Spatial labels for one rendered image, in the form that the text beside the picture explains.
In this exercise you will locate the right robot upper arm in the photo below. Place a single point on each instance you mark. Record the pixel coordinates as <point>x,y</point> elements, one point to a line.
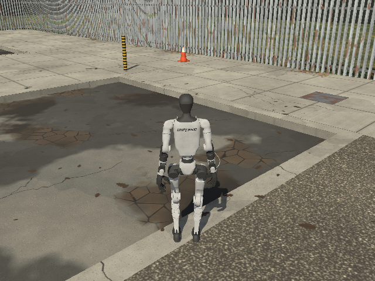
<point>204,123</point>

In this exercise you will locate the humanoid robot torso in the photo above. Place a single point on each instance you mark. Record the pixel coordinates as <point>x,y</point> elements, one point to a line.
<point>187,142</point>

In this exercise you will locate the robot left hand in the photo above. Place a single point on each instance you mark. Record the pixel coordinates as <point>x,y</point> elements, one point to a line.
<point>159,182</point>

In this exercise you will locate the left robot forearm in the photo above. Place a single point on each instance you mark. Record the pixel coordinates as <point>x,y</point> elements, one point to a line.
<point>162,162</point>

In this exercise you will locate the right robot shin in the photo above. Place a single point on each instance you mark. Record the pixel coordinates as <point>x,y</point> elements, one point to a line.
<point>197,214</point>

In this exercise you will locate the robot right hand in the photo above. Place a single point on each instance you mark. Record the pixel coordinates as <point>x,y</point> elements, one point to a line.
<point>213,179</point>

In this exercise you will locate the right robot forearm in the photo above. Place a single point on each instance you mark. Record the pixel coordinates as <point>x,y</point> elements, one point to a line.
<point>211,160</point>

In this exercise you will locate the left robot upper arm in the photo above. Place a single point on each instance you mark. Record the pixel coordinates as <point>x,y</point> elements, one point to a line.
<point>166,135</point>

